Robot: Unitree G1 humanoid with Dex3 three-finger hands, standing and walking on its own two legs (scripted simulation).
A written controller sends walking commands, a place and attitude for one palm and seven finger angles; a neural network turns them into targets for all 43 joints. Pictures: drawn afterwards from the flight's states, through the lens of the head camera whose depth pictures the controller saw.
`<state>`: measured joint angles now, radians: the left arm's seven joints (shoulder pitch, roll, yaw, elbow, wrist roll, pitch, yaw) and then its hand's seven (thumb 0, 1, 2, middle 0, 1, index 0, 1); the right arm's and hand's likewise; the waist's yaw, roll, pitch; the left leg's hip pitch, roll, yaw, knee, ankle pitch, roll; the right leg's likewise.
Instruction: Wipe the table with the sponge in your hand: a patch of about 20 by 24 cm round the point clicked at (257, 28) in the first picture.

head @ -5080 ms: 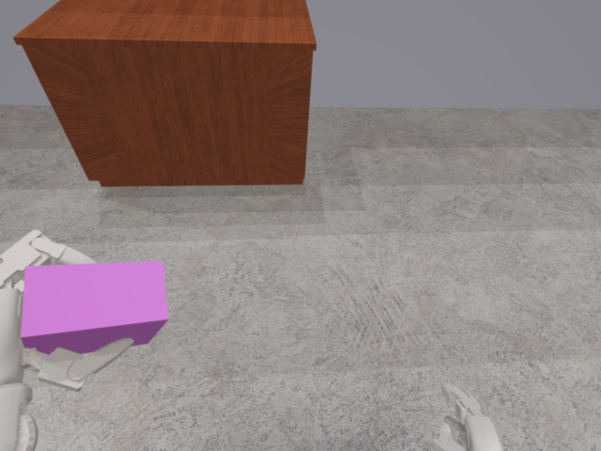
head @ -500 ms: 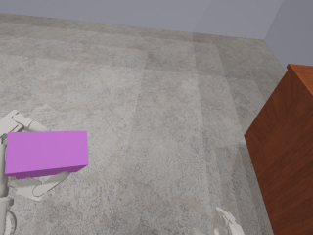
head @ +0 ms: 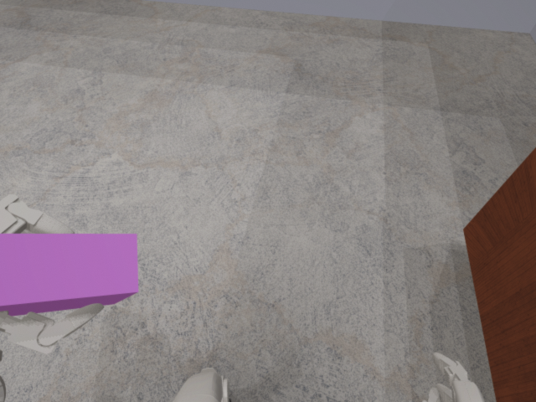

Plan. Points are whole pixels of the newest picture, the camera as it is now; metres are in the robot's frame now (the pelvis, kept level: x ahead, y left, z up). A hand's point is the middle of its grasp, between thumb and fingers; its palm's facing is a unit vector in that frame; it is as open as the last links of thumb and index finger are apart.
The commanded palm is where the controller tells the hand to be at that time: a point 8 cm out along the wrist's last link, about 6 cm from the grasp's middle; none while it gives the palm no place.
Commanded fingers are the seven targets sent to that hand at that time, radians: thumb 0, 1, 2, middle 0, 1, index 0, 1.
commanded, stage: walk to a spot facing it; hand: left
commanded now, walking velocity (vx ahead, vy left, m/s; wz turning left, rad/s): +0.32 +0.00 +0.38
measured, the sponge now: (86, 274) +0.23 +0.21 +0.15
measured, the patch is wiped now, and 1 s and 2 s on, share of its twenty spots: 0.00 0.00 0.00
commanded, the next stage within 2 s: turn to face it in 0.34 s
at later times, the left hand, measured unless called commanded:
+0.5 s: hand (44, 207) +0.29 +0.26 +0.19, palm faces +0.52 -0.70 -0.49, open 10.4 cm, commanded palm +0.25 +0.29 +0.17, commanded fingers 0.00 0.10 1.30 -1.20 -1.60 -1.20 -1.60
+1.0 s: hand (144, 147) +0.40 +0.19 +0.17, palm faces +0.28 -0.82 -0.49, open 10.4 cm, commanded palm +0.35 +0.22 +0.17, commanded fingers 0.00 0.10 1.30 -1.20 -1.60 -1.20 -1.60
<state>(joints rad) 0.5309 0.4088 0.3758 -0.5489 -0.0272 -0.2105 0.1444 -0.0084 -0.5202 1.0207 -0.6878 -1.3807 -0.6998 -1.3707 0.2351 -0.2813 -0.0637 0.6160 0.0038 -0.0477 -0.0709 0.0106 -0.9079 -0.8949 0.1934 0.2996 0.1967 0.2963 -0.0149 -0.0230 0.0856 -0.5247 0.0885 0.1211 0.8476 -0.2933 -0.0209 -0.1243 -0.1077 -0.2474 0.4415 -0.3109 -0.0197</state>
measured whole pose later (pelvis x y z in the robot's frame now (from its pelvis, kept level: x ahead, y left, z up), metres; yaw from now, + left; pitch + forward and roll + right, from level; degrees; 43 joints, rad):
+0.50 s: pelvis +0.12 -0.01 -0.01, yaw +6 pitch +0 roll +0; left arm 0.50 0.39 0.40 -0.53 -0.03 -0.23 0.14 -0.01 -0.52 1.02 -0.69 -1.38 -0.70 -1.37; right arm 0.20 -0.13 0.04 0.62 0.01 -0.11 -0.05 0.01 -0.90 -0.89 0.20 0.30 0.21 0.30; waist 0.06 0.05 0.04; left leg -0.24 0.08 0.08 0.51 -0.27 -0.02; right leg -0.38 -0.07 -0.15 0.67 -0.35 0.06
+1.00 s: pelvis +0.16 -0.03 -0.02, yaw -8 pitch +2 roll +2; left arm 0.51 0.45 0.44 -0.57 -0.04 -0.22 0.14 -0.01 -0.52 1.02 -0.68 -1.39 -0.70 -1.37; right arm 0.18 -0.22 -0.03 0.53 0.02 0.00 -0.04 0.01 -0.91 -0.90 0.19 0.30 0.20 0.30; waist 0.01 -0.07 0.05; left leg -0.26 0.04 0.16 0.54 -0.29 -0.01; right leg -0.41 0.05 0.02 0.74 -0.40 -0.02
